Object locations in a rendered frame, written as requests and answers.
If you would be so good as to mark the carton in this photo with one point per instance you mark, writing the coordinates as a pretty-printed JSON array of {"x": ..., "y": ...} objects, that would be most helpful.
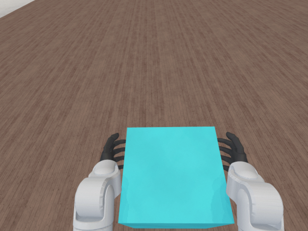
[{"x": 173, "y": 178}]

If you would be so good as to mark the left robot hand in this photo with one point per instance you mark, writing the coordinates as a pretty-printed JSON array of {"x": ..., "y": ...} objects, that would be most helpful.
[{"x": 108, "y": 152}]

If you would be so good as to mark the robot left forearm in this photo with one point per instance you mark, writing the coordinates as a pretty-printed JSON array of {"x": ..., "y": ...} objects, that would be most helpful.
[{"x": 95, "y": 196}]

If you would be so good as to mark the robot right forearm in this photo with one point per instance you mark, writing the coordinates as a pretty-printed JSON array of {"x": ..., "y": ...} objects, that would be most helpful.
[{"x": 259, "y": 205}]

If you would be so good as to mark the right robot hand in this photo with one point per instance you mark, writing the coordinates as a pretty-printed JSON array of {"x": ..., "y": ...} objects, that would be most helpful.
[{"x": 236, "y": 152}]

